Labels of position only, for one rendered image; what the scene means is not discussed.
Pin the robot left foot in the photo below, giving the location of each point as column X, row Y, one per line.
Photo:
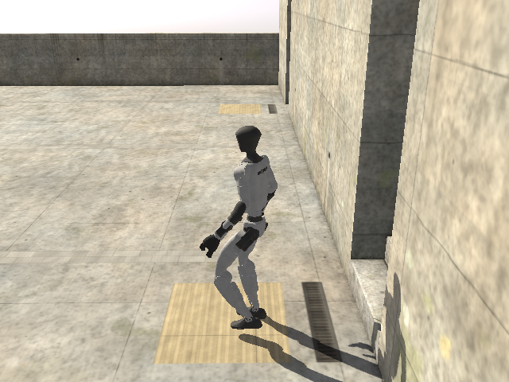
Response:
column 242, row 324

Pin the left robot upper arm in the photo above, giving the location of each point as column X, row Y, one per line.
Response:
column 242, row 175

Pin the right robot forearm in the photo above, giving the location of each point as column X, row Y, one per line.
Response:
column 270, row 195

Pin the left robot shin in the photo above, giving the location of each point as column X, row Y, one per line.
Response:
column 231, row 293

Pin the left robot forearm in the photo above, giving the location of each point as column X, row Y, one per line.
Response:
column 232, row 220

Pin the robot left hand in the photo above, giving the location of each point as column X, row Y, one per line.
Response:
column 211, row 243

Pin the right robot upper arm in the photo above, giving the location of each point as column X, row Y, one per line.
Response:
column 272, row 184

